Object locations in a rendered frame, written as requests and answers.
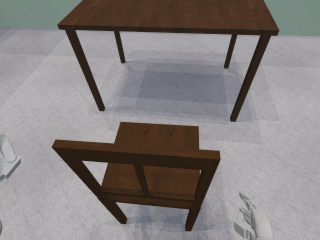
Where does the table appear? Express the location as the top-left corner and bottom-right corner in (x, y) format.
(57, 0), (280, 122)

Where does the left robot hand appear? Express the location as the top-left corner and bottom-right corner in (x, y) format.
(0, 133), (21, 182)

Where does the right robot hand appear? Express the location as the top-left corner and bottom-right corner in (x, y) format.
(234, 191), (274, 240)

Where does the chair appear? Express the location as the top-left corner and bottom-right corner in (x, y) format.
(52, 122), (221, 232)

